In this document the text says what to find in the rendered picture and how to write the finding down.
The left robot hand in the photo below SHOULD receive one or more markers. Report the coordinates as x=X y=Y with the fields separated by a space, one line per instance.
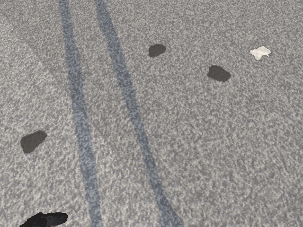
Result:
x=46 y=220

